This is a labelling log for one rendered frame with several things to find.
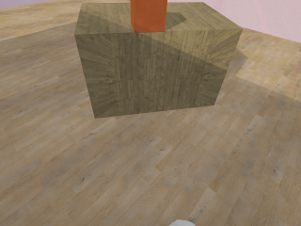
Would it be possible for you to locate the carton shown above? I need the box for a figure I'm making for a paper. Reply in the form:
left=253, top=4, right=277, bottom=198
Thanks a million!
left=130, top=0, right=167, bottom=33

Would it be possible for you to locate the pedestal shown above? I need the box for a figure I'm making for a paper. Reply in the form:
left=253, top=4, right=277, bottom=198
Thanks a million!
left=74, top=2, right=243, bottom=119

